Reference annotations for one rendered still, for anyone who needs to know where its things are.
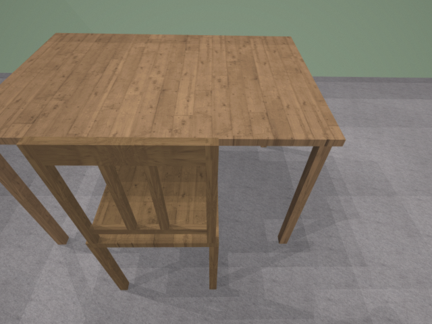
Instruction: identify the chair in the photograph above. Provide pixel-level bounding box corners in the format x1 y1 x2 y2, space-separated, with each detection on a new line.
16 136 219 290

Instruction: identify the table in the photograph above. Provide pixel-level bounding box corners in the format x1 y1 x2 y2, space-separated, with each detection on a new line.
0 33 346 244

